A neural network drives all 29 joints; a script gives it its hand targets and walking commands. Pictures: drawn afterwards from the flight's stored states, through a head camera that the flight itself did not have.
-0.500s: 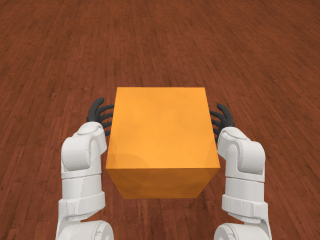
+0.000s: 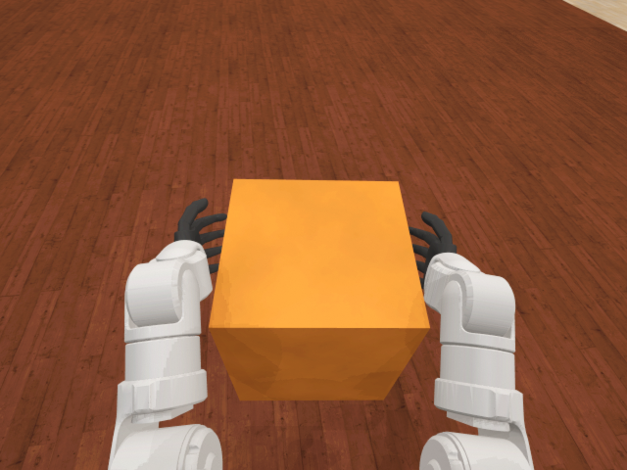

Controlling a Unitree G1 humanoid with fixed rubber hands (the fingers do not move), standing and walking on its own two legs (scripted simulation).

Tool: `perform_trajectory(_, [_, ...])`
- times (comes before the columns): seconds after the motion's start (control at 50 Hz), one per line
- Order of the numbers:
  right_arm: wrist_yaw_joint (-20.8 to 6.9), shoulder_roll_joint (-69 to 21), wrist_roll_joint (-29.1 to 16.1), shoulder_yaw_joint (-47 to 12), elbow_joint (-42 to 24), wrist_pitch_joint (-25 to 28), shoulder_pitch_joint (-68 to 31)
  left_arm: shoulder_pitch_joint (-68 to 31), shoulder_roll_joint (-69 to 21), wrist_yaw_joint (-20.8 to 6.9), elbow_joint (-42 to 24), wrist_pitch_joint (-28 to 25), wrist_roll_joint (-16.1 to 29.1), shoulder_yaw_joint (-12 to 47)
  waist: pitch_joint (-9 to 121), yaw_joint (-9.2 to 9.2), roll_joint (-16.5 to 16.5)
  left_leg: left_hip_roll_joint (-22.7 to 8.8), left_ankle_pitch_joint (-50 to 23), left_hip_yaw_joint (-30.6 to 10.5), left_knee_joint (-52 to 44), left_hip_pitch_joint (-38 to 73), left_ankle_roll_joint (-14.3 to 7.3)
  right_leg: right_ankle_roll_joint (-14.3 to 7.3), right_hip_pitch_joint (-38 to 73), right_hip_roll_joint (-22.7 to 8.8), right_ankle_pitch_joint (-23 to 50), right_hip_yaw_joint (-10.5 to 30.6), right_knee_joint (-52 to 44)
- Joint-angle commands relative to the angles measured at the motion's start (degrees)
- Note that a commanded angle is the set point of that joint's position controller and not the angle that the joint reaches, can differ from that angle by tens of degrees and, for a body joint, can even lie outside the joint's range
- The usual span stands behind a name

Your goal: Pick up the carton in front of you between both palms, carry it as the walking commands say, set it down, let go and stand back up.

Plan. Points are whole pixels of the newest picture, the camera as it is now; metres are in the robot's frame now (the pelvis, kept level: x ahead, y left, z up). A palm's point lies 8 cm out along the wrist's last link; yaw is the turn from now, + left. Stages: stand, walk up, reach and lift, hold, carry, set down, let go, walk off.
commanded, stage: carry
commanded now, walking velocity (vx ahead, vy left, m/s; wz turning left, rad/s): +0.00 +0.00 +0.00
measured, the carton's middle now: (314, 297) +0.32 +0.00 +0.04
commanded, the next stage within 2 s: none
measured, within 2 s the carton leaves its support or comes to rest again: neither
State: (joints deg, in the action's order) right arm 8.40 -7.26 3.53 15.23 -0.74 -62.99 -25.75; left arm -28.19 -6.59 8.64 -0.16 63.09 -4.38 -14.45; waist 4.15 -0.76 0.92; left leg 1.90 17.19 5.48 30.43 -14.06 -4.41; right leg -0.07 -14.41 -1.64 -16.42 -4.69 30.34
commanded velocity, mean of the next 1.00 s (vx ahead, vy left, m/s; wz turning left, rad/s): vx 0.00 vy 0.00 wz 0.00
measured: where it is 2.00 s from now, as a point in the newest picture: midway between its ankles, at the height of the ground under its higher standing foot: outside the picture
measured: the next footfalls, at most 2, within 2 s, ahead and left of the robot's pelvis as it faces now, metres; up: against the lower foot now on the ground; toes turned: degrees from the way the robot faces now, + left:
none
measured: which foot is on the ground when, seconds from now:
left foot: down 0.00-1.00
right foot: down 0.00-1.00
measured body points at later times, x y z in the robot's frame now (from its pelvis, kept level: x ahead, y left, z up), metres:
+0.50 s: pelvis -0.04 +0.00 +0.00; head -0.06 +0.00 +0.45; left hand +0.30 +0.15 +0.12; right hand +0.29 -0.15 +0.11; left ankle -0.01 +0.07 -0.73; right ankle +0.00 -0.12 -0.73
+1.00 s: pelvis -0.06 -0.01 +0.00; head -0.08 -0.01 +0.45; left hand +0.28 +0.14 +0.12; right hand +0.28 -0.16 +0.11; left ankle -0.01 +0.07 -0.73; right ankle +0.00 -0.12 -0.73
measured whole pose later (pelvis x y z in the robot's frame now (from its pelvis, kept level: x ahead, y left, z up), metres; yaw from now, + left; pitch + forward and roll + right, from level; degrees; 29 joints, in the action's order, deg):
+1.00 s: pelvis -0.06 -0.01 +0.00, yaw +0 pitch +0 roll +0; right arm 8.7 -7.2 3.7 15.3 0.1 -63.1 -26.8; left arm -28.2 -7.0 8.5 0.0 62.7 -4.7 -15.4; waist 4.1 -0.1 0.3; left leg 1.1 11.9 5.5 30.2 -18.8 -3.8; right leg -1.4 -19.2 -1.1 -11.3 -5.1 30.2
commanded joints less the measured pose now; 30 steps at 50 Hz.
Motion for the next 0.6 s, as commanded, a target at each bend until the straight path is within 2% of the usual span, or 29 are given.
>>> perform_trajectory(0.0, [-1.15,-42.55,-10.79,-33.47,-3.45,0.91,-35.06,-32.6,-45.32,-1.45,-2.91,-0.51,12.41,34.21,17.07,0.53,-1.75,-10.22,-22.44,-8.09,-3.57,6.64,-1.14,-2.85,3.64,-6.21,11.49,4.83,-2.57])
perform_trajectory(0.02, [-1.06,-42.82,-10.29,-33.25,-3.14,0.88,-36.2,-32.65,-44.83,-1.66,-3.14,-0.61,11.95,34.25,17.86,0.46,-1.04,-10.45,-20.38,-8.21,-4.17,6.74,-0.8,-2.96,4.17,-6.1,10.5,5.19,-2.99])
perform_trajectory(0.04, [-1.19,-42.62,-10.29,-33.1,-3.27,1.03,-35.27,-34.15,-45.42,-1.68,-3.66,-0.71,12.65,34.59,17.0,0.52,-0.97,-10.55,-22.27,-8.66,-3.99,6.78,-0.89,-2.99,3.8,-6.25,11.66,5.4,-2.67])
perform_trajectory(0.06, [-1.22,-42.68,-9.93,-32.81,-4.27,1.0,-35.81,-33.05,-45.67,-1.75,-2.9,-0.54,12.25,34.29,17.17,0.51,-1.32,-10.46,-22.31,-8.56,-4.75,7.13,-0.49,-2.52,3.97,-6.35,9.75,4.84,-2.47])
perform_trajectory(0.1, [-1.28,-42.69,-10.68,-33.58,-2.12,0.49,-35.44,-31.51,-45.1,-1.47,-1.58,-0.25,11.38,33.42,17.01,0.24,-1.53,-10.15,-19.05,-8.5,-4.61,5.77,-1.18,-2.95,3.46,-5.85,8.64,5.02,-3.32])
perform_trajectory(0.12, [-1.34,-42.88,-10.84,-33.73,-2.85,0.52,-36.41,-31.65,-44.36,-1.48,-1.82,-0.34,10.82,32.95,16.73,0.27,-1.02,-10.07,-18.57,-8.01,-4.67,5.62,-0.71,-2.74,3.66,-6.39,10.36,5.21,-3.04])
perform_trajectory(0.18, [-0.94,-42.38,-9.79,-32.06,-2.28,0.21,-35.55,-32.57,-44.51,-1.49,-1.76,-0.14,11.33,32.9,15.47,0.76,-2.09,-9.7,-13.66,-8.0,-5.97,4.29,-0.52,-2.89,2.18,-6.06,7.01,5.55,-4.76])
perform_trajectory(0.2, [-1.01,-42.98,-10.21,-32.76,-2.24,0.39,-36.44,-33.22,-45.22,-1.45,-2.94,-0.26,11.07,33.33,16.05,0.47,-2.7,-10.32,-14.3,-8.66,-6.66,4.54,-0.08,-2.65,2.6,-5.77,6.41,4.97,-3.77])
perform_trajectory(0.22, [-1.08,-43.03,-10.44,-33.44,-2.97,0.53,-37.05,-33.49,-44.9,-1.42,-1.79,-0.26,11.17,32.87,16.74,0.86,-1.54,-11.17,-16.24,-9.66,-6.81,5.16,-0.3,-2.81,2.02,-6.03,6.22,5.07,-2.93])
perform_trajectory(0.24, [-1.16,-43.43,-10.0,-32.85,-2.36,0.67,-36.63,-34.97,-44.98,-1.28,-3.53,-0.41,11.5,34.04,16.48,0.58,-1.84,-10.35,-15.95,-8.9,-5.79,5.12,-0.98,-2.88,2.31,-5.71,6.06,5.59,-3.49])
perform_trajectory(0.28, [-1.37,-44.17,-11.09,-33.87,-4.73,0.82,-37.41,-33.76,-46.22,-1.56,-3.95,-0.47,11.7,33.81,17.59,0.52,-1.64,-10.41,-13.85,-9.12,-6.83,4.69,-0.53,-2.79,2.34,-5.54,5.37,4.98,-3.69])
perform_trajectory(0.3, [-1.24,-43.42,-10.67,-33.25,-3.06,0.8,-37.34,-33.67,-45.71,-1.51,-2.08,-0.34,11.67,33.82,16.61,0.43,-2.64,-10.23,-13.51,-8.99,-6.78,3.95,-0.26,-2.7,2.71,-5.46,5.34,5.16,-3.76])
perform_trajectory(0.32, [-1.21,-43.63,-10.54,-33.43,-3.34,0.62,-38.04,-32.33,-44.87,-1.49,-1.49,-0.4,10.88,32.63,16.19,0.52,-0.42,-10.25,-12.4,-8.66,-6.73,3.12,-0.69,-3.09,2.13,-5.86,6.32,5.26,-3.68])
perform_trajectory(0.34, [-1.36,-42.89,-10.88,-33.7,-2.46,0.6,-36.92,-32.26,-45.01,-1.4,-1.68,-0.28,10.61,33.03,16.38,0.42,-1.63,-10.15,-11.79,-8.62,-7.11,2.97,-0.65,-3.02,2.13,-5.75,5.6,5.27,-3.55])
perform_trajectory(0.36, [-1.48,-42.96,-10.92,-33.33,-3.04,0.63,-35.94,-32.43,-44.76,-1.43,-2.61,-0.35,11.27,33.25,16.81,0.32,-1.3,-10.07,-11.45,-8.2,-6.62,3.48,-0.83,-3.02,2.35,-6.09,5.45,5.51,-3.82])
perform_trajectory(0.38, [-1.34,-43.58,-10.89,-34.22,-3.38,0.7,-37.6,-33.5,-45.1,-1.49,-2.65,-0.51,10.83,33.04,16.9,0.83,-1.06,-10.32,-15.25,-8.69,-5.84,3.97,-0.89,-3.24,1.55,-6.37,8.27,5.72,-3.25])
perform_trajectory(0.42, [-1.11,-43.2,-10.47,-33.65,-3.7,0.63,-36.93,-32.67,-45.36,-1.65,-1.54,-0.26,11.54,33.05,17.55,0.66,-0.72,-10.26,-12.28,-8.4,-5.75,3.76,-0.4,-2.92,1.7,-5.9,7.12,5.71,-3.98])
perform_trajectory(0.44, [-1.33,-44.05,-10.96,-33.99,-3.4,0.64,-36.74,-33.4,-44.6,-1.64,-4.01,-0.34,11.33,33.51,17.7,0.9,-0.41,-9.83,-13.16,-8.76,-5.99,3.73,-1.07,-3.06,2.22,-5.87,6.56,5.57,-3.43])
perform_trajectory(0.46, [-1.25,-43.44,-10.51,-33.73,-2.52,0.37,-36.39,-31.85,-44.99,-1.5,-1.13,0.07,10.52,32.8,16.73,0.51,-0.58,-10.04,-12.26,-8.76,-6.23,2.56,-0.54,-2.95,1.73,-5.67,6.44,5.68,-3.83])
perform_trajectory(0.48, [-1.18,-43.2,-10.77,-32.87,-2.72,0.33,-36.16,-31.58,-44.96,-1.47,-0.99,-0.02,11.25,32.77,17.25,0.43,-1.83,-9.44,-10.51,-7.67,-6.12,2.38,-0.66,-3.1,2.43,-6.16,6.54,5.61,-3.6])
perform_trajectory(0.5, [-1.26,-43.94,-10.88,-33.86,-2.91,0.43,-36.85,-33.04,-44.64,-1.4,-2.92,-0.37,10.55,32.75,17.82,0.79,-0.97,-9.81,-11.36,-8.39,-6.17,3.36,-0.75,-3.43,2.05,-5.81,6.81,5.82,-3.85])
perform_trajectory(0.52, [-1.35,-44.14,-10.65,-33.23,-3.26,0.66,-36.48,-34.61,-45.62,-1.41,-3.34,-0.35,11.62,33.79,16.28,0.7,-2.33,-9.38,-8.79,-8.19,-6.71,2.96,-0.83,-3.35,0.57,-6.02,4.55,5.89,-5.01])
perform_trajectory(0.54, [-1.28,-42.84,-10.2,-33.07,-2.99,0.5,-36.5,-33.53,-45.09,-1.35,-1.71,-0.21,11.02,33.26,15.6,0.77,-1.94,-10.11,-9.13,-9.05,-7.21,2.03,-0.27,-3.14,0.72,-5.9,4.51,5.78,-4.55])
perform_trajectory(0.56, [-1.28,-44.07,-11.3,-33.6,-3.33,0.68,-38.47,-32.97,-45.39,-1.38,-2.71,-0.32,11.01,33.28,16.62,1.05,-2.77,-9.68,-8.0,-8.36,-6.63,1.69,-0.85,-3.3,1.11,-5.72,5.03,5.52,-4.57])
perform_trajectory(0.58, [-1.36,-43.99,-11.29,-33.81,-3.94,0.76,-37.24,-33.51,-46.04,-1.4,-3.09,-0.39,11.66,33.88,16.99,0.78,-1.66,-9.76,-9.84,-8.06,-6.19,2.09,-0.96,-3.14,1.43,-6.13,6.03,5.78,-3.97])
